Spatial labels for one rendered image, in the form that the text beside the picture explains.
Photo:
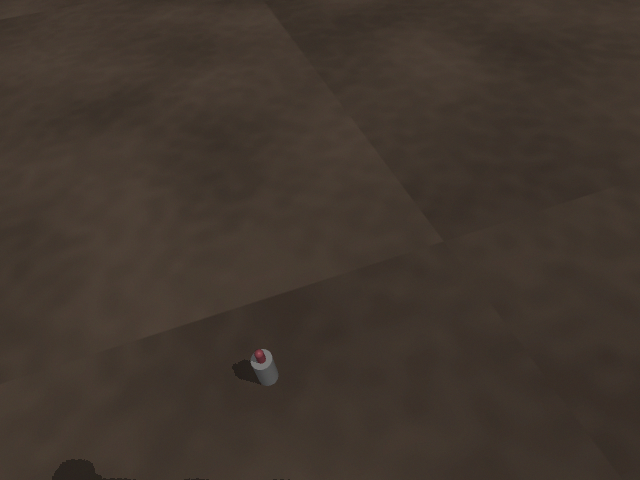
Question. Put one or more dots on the bottle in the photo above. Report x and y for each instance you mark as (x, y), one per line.
(264, 367)

